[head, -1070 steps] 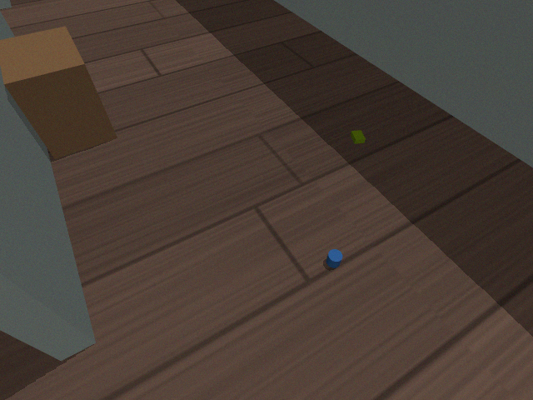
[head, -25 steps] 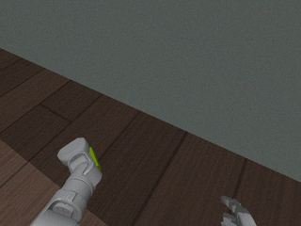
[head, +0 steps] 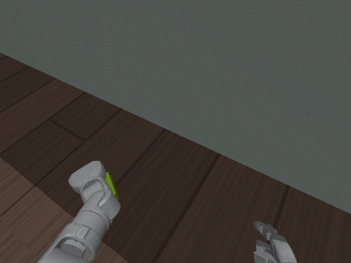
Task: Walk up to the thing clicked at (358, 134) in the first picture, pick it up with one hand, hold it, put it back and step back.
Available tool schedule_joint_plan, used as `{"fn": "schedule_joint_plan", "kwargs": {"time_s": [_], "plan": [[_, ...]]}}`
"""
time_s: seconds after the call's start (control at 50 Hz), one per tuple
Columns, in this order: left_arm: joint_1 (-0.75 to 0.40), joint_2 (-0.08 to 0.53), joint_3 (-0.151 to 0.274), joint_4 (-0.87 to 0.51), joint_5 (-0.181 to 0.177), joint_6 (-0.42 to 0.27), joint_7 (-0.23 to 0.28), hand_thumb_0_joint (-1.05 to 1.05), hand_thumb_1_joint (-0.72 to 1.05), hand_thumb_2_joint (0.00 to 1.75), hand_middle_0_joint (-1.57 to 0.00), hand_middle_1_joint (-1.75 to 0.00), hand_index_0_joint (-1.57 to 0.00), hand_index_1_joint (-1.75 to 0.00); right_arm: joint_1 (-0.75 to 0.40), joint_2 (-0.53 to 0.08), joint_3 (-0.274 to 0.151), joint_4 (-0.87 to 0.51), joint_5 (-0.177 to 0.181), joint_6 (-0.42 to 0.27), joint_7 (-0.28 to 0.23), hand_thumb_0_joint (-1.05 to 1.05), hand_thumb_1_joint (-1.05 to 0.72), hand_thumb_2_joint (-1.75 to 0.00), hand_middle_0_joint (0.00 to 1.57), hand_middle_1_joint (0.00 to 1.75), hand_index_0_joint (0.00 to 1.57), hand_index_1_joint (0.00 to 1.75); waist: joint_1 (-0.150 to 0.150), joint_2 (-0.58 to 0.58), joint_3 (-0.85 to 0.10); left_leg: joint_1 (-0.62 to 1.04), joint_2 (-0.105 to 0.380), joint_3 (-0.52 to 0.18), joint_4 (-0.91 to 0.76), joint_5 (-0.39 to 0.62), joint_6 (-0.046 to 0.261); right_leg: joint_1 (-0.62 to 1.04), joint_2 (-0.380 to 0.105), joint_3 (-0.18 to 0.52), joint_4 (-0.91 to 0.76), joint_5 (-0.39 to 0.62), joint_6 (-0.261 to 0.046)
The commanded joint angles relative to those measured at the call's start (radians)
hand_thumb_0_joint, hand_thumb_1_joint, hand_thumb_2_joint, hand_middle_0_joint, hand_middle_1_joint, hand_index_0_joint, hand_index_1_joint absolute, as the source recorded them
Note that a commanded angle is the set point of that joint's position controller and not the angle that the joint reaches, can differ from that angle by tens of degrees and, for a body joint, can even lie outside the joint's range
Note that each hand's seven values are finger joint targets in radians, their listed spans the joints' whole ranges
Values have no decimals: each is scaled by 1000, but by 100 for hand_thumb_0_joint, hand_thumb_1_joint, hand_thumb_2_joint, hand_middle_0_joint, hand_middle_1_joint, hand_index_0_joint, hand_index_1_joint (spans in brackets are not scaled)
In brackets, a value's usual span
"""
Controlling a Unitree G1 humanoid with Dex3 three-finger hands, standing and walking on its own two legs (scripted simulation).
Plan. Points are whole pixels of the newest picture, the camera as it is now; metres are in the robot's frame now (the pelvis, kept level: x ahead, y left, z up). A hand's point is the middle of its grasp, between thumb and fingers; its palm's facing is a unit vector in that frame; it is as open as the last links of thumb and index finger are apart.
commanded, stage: hold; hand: left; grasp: from above
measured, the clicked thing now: (103, 190) +0.32 +0.22 -0.07
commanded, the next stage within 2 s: crouch in 0.26 s
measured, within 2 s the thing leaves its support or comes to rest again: neither
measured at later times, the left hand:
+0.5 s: hand (100, 193) +0.29 +0.22 -0.05, palm faces -0.31 -0.30 -0.90, open 10.1 cm
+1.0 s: hand (119, 209) +0.32 +0.22 -0.24, palm faces -0.33 -0.23 -0.92, open 10.1 cm
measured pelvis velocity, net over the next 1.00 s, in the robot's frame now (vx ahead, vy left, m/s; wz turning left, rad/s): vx -0.04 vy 0.00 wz -0.02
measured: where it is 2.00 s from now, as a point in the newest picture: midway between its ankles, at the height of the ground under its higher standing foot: outside the picture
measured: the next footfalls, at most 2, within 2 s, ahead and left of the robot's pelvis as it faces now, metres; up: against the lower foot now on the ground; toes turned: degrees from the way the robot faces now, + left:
none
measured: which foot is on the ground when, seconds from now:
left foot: down 0.00-1.00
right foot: down 0.00-1.00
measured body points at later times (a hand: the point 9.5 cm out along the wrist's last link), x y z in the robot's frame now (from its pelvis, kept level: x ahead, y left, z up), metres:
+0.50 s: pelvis +0.00 +0.00 +0.00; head +0.01 -0.02 +0.45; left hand +0.31 +0.23 +0.00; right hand +0.16 -0.23 -0.11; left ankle +0.00 +0.13 -0.73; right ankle +0.01 -0.13 -0.73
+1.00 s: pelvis -0.04 +0.00 -0.11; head +0.09 +0.02 +0.32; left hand +0.34 +0.23 -0.19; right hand +0.03 -0.27 -0.24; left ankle -0.01 +0.13 -0.73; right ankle +0.01 -0.13 -0.73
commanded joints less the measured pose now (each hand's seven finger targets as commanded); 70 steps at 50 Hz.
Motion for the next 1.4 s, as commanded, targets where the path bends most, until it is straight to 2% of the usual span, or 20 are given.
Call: {"fn": "schedule_joint_plan", "kwargs": {"time_s": [0.0,0.04,0.12,0.18,0.2,0.26,0.32,0.34,0.36,0.38,0.46,0.66,0.72,0.8,0.92,1.04,1.08,1.12,1.24,1.38], "plan": [[-384,155,48,-170,47,-9,41,0,63,47,-110,-39,-107,-41,-96,-115,-43,-134,3,-55,-6,0,-91,-91,20,30,20,30,-3,-41,-259,69,-37,14,-65,229,27,111,52,-16,-67,203,-19],[-416,155,46,-205,40,-11,43,0,64,45,-109,-39,-108,-40,-100,-111,-42,-137,3,-57,-9,0,-91,-91,20,30,20,30,2,-24,-280,84,-36,11,-63,242,24,118,53,-19,-65,212,-20],[-343,150,50,-136,40,-3,48,0,63,45,-110,-36,-107,-39,-100,-111,-40,-136,2,-57,-10,0,-91,-91,20,30,20,30,2,-74,-233,47,-41,13,-62,221,31,119,50,-17,-73,198,-17],[-403,154,52,-186,29,-7,48,0,65,45,-110,-39,-108,-41,-97,-112,-43,-131,2,-62,-12,0,-91,-91,20,30,20,30,1,-47,-274,71,-41,16,-58,231,29,124,49,-15,-72,211,-16],[-341,141,47,-135,35,1,47,0,64,45,-111,-36,-108,-39,-95,-114,-42,-128,3,-61,-10,0,-91,-91,20,30,20,30,-1,-64,-254,60,-42,16,-55,237,31,128,48,-13,-70,218,-16],[-395,146,45,-184,37,-1,52,0,65,45,-112,-36,-109,-39,-101,-111,-41,-129,3,-61,-10,0,-91,-91,20,30,20,30,1,-59,-279,71,-42,18,-51,261,30,138,48,-15,-64,244,-15],[-343,142,49,-150,45,14,61,0,65,48,-111,-39,-109,-42,-101,-112,-44,-124,4,-59,-7,0,-91,-91,20,30,20,30,7,-65,-262,62,-45,21,-48,262,31,132,46,-12,-68,249,-14],[-352,134,45,-130,43,16,63,0,67,50,-109,-42,-108,-43,-95,-115,-43,-120,2,-62,-6,0,-90,-91,20,30,20,30,-5,-80,-249,48,-44,18,-48,251,30,126,48,-13,-67,237,-14],[-379,144,49,-192,43,12,64,0,67,47,-101,-43,-104,-39,-101,-111,-46,-122,0,-64,-5,0,-86,-89,20,30,20,30,11,-52,-273,64,-42,18,-51,256,27,130,50,-16,-67,235,-17],[-341,132,47,-112,38,21,67,0,63,39,-104,-42,-108,-38,-95,-115,-44,-117,-2,-64,-4,0,-89,-90,20,30,20,30,-3,-76,-235,47,-41,16,-53,239,29,115,50,-16,-69,218,-16],[-344,106,43,-69,27,4,85,0,65,38,-106,-40,-109,-37,-84,-110,-43,-112,-7,-71,-3,0,-89,-90,20,30,20,30,-12,-93,-203,26,-38,15,-53,207,29,94,50,-19,-68,188,-17],[-424,79,82,180,43,-114,214,0,57,41,-105,-36,-106,-35,41,-124,-73,-46,-20,-90,6,0,-89,-90,20,30,20,30,-65,-114,-224,-93,-37,23,62,187,24,-25,41,0,19,194,-20],[-501,74,118,269,56,-163,279,0,54,41,-104,-33,-104,-34,79,-127,-90,-16,-38,-94,14,0,-89,-90,20,30,20,30,-93,-73,-269,-207,-29,29,184,183,12,-152,41,7,136,191,-30],[-538,58,183,427,72,-212,391,0,53,40,-106,-28,-104,-30,97,-133,-116,-7,-70,-100,38,0,-89,-90,20,30,20,30,-99,-74,-373,-432,-21,30,405,160,0,-342,49,4,360,175,-41],[-677,162,280,505,50,-254,497,0,57,40,-111,-27,-109,-29,100,-154,-136,-2,-94,-90,75,0,-90,-91,20,30,20,30,-106,16,-555,-715,-22,5,637,47,-6,-604,60,-15,600,69,-56],[-794,255,345,531,33,-282,522,0,55,44,-114,-24,-110,-29,107,-182,-139,29,-109,-88,80,0,-91,-91,20,30,20,30,-153,55,-732,-880,-15,-10,794,-74,0,-773,59,-28,752,-39,-50],[-809,247,351,551,17,-289,522,0,54,40,-111,-25,-108,-28,106,-173,-135,43,-116,-91,79,0,-91,-91,20,30,20,30,-176,60,-747,-933,-14,-13,835,-124,3,-825,58,-33,783,-93,-45],[-818,274,370,556,7,-299,518,0,54,39,-110,-25,-108,-28,114,-168,-133,57,-124,-92,79,0,-91,-91,20,30,20,30,-186,64,-796,-967,-10,-12,891,-114,5,-845,56,-38,831,-82,-41],[-863,313,382,607,15,-337,499,0,58,42,-111,-31,-110,-33,115,-165,-122,83,-144,-104,82,0,-91,-91,20,30,20,30,-237,41,-738,-1190,-13,-18,1066,-194,27,-1019,54,-32,950,-162,-30],[-875,363,396,638,74,-382,472,0,59,41,-109,-35,-109,-35,122,-185,-104,74,-155,-111,106,0,-90,-91,20,30,20,30,-236,138,-785,-1223,-11,-39,1176,-206,16,-1195,42,-66,1115,-178,-40]]}}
